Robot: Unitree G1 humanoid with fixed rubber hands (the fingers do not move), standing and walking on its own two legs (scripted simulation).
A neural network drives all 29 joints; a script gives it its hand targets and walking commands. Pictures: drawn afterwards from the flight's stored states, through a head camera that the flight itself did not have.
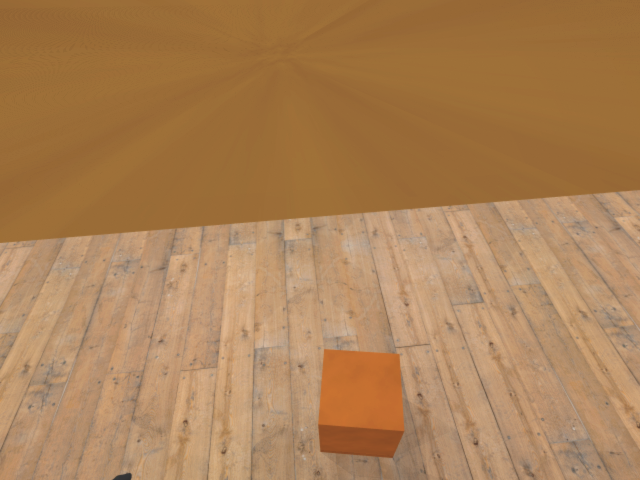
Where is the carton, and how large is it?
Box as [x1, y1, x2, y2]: [318, 349, 403, 457]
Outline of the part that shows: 324,349 318,420 320,451 392,457 403,432 399,354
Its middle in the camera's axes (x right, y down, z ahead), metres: +0.11 +0.48 +1.10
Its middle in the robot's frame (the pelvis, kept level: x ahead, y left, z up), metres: +0.46 -0.05 -0.66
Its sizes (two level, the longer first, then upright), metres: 0.210 0.200 0.250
